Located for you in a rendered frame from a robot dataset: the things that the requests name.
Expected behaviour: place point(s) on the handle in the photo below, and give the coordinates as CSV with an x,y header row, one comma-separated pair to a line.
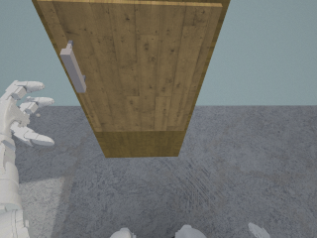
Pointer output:
x,y
72,67

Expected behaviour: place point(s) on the left robot upper arm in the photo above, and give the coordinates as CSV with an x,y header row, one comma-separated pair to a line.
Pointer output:
x,y
15,224

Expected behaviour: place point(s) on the left robot shin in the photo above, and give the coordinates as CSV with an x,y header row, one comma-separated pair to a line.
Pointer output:
x,y
124,229

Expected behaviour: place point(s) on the right robot hand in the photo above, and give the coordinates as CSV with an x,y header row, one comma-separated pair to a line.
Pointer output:
x,y
257,231

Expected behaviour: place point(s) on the cupboard door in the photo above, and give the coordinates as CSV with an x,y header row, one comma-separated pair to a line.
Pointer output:
x,y
142,59

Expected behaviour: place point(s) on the robot right thigh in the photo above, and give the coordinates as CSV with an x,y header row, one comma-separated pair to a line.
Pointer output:
x,y
189,233

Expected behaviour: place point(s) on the left robot forearm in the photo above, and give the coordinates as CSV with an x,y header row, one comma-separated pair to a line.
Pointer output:
x,y
9,176

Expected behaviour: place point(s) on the left robot hand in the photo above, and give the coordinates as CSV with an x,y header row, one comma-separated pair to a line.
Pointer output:
x,y
10,113

